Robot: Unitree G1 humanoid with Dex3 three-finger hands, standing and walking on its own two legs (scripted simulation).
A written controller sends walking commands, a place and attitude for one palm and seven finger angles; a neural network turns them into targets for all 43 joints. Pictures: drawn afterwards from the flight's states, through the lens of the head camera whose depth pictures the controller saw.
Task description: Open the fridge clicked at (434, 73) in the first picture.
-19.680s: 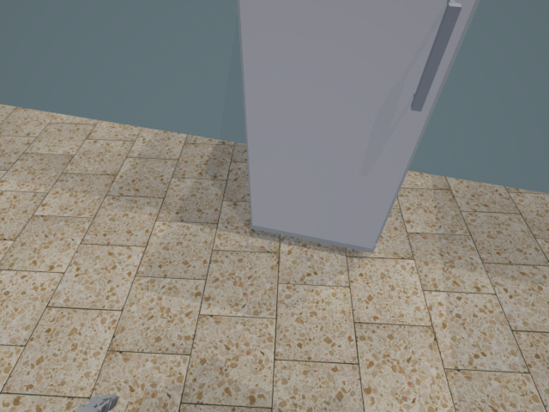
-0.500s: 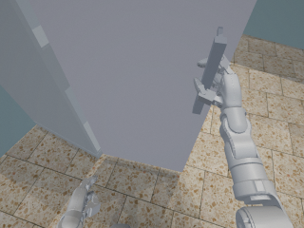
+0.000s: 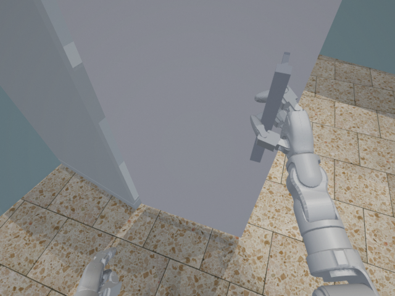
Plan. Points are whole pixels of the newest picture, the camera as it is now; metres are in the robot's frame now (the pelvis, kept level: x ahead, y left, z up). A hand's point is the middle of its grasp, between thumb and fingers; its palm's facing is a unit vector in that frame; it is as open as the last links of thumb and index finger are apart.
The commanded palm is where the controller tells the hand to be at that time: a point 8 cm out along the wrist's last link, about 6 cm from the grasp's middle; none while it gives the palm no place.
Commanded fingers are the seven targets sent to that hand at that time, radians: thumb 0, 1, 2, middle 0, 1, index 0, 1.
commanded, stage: stop walking and hold the door back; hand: right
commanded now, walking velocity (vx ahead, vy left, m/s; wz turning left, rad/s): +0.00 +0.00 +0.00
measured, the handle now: (268, 114) +0.44 -0.09 +0.14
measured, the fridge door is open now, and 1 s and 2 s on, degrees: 79 78 76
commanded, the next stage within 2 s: loosen the grip on the handle in 0.48 s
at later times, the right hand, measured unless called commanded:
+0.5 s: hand (262, 130) +0.40 -0.07 +0.14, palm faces -0.11 +0.99 -0.13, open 6.5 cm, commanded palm +0.38 -0.14 +0.13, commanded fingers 0.00 -0.90 -0.90 0.45 1.40 0.45 1.40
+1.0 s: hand (267, 131) +0.40 -0.08 +0.13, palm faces -0.11 +0.98 -0.14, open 13.1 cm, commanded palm +0.38 -0.14 +0.14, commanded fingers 0.00 0.55 -0.20 0.29 1.20 0.29 1.20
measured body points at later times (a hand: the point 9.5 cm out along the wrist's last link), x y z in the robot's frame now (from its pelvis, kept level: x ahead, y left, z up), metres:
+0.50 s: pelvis -0.03 +0.00 +0.00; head +0.00 +0.00 +0.45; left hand +0.07 +0.25 -0.12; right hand +0.40 -0.13 +0.15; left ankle +0.01 +0.13 -0.73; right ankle +0.02 -0.11 -0.73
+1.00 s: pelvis -0.01 +0.01 -0.01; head +0.00 +0.01 +0.44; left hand +0.07 +0.28 -0.11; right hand +0.40 -0.14 +0.14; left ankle +0.01 +0.13 -0.73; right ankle +0.02 -0.11 -0.73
